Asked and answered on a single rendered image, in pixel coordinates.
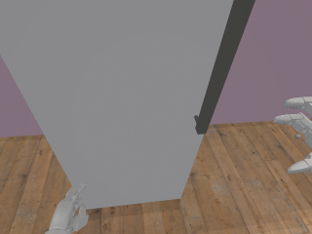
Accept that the robot left hand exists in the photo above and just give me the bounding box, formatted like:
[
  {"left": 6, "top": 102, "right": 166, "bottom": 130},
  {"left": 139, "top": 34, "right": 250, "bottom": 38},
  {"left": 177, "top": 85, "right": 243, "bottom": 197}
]
[{"left": 49, "top": 181, "right": 89, "bottom": 234}]

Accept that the handle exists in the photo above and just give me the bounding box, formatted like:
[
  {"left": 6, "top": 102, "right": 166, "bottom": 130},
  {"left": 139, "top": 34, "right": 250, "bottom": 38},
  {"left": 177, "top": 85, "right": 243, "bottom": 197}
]
[{"left": 194, "top": 0, "right": 255, "bottom": 135}]

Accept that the fridge door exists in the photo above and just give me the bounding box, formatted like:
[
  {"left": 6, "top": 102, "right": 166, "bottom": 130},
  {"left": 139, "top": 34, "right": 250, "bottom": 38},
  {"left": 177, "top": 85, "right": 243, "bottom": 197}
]
[{"left": 0, "top": 0, "right": 234, "bottom": 210}]

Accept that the robot right hand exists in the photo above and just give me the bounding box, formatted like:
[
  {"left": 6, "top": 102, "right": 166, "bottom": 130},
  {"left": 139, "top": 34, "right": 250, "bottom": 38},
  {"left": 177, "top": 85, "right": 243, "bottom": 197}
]
[{"left": 273, "top": 97, "right": 312, "bottom": 175}]

